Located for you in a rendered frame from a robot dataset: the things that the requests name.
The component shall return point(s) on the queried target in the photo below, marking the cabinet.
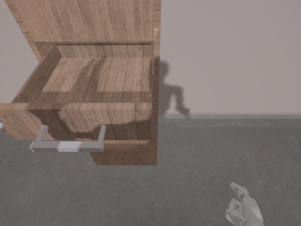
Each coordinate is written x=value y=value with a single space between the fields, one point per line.
x=44 y=22

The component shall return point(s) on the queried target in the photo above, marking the handle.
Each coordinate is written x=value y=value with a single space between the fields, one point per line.
x=67 y=146

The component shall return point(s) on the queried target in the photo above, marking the drawer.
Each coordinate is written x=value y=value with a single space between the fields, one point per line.
x=79 y=86

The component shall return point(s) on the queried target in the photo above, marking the right robot hand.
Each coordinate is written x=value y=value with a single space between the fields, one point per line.
x=247 y=211

